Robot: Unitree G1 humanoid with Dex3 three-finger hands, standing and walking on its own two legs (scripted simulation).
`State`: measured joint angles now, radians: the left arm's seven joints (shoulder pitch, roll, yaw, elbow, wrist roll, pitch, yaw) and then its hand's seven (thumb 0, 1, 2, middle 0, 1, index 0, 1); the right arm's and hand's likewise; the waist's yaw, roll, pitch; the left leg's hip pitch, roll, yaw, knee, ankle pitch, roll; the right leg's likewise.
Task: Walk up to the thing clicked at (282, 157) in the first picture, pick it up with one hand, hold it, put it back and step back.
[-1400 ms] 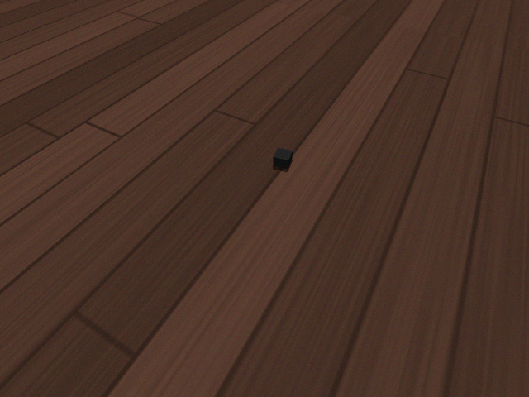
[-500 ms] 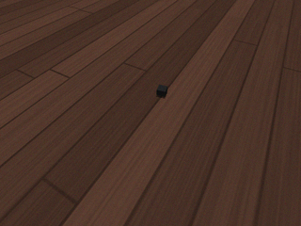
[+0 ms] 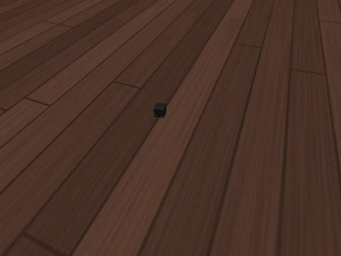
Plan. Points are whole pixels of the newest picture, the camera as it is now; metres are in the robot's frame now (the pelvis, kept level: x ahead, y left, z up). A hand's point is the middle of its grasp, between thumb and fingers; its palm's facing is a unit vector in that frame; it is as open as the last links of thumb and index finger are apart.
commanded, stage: walk up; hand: left
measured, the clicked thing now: (160, 109) +1.37 +0.12 -0.74
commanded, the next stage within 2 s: none
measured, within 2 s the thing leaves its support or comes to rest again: neither
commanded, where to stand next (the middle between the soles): +0.94 -0.07 m, yaw -7 degrees
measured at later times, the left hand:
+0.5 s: hand (91, 230) +0.24 +0.24 -0.16, palm faces -0.07 -0.94 -0.34, open 7.3 cm
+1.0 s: hand (127, 132) +0.58 +0.18 -0.12, palm faces -0.12 -0.90 -0.42, open 7.3 cm
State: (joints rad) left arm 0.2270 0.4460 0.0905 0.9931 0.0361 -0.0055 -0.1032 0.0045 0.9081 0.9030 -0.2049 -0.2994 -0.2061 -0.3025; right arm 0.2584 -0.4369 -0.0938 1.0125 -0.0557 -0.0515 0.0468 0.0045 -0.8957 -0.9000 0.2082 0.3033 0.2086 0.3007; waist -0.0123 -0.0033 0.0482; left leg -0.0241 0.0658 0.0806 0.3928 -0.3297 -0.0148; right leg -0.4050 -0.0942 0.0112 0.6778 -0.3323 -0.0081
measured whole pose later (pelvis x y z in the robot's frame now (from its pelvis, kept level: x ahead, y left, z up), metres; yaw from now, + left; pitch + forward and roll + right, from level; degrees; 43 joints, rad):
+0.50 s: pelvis +0.22 -0.03 -0.01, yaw -4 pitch -2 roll -1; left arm 0.37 0.42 0.05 0.90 0.02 -0.07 -0.05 0.00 0.90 0.90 -0.21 -0.30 -0.21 -0.30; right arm 0.22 -0.41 -0.09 0.91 -0.04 -0.05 0.08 0.01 -0.90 -0.90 0.20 0.30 0.21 0.30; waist 0.04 -0.01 0.06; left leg -0.40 0.08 0.04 0.58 -0.15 0.00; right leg -0.05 0.00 -0.01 0.55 -0.46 -0.01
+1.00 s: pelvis +0.44 -0.07 -0.02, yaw -7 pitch -4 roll +1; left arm 0.23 0.39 0.05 0.83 0.00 -0.09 -0.05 0.00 0.91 0.90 -0.21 -0.30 -0.21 -0.30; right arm 0.33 -0.43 -0.05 0.89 -0.01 -0.02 0.04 0.01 -0.90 -0.90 0.20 0.30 0.20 0.30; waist -0.01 0.06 0.09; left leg -0.28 0.04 0.02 1.13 -0.48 0.04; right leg -0.37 -0.03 -0.05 0.68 -0.25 -0.04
